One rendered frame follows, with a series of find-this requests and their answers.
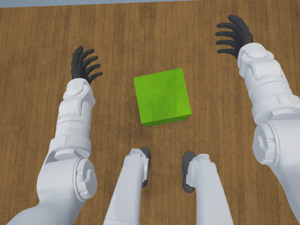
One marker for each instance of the robot left shin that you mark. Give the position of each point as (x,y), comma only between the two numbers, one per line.
(135,151)

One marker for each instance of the right robot hand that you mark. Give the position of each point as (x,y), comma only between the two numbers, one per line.
(240,34)

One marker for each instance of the carton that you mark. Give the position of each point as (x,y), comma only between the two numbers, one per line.
(162,97)

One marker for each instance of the robot left forearm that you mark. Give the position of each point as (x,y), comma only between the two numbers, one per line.
(73,124)

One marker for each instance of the robot left upper arm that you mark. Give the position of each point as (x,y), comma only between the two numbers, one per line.
(63,188)

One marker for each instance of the robot left thigh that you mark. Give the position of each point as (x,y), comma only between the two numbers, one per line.
(124,208)

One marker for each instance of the robot right forearm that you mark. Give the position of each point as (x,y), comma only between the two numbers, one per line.
(267,86)

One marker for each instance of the left robot hand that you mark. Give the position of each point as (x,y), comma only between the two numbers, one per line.
(79,69)

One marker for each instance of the robot right upper arm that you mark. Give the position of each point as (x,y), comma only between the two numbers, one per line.
(277,145)

